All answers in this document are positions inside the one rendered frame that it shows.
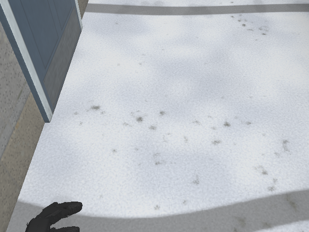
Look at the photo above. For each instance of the left robot hand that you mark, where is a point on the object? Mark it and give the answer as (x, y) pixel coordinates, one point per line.
(53, 213)

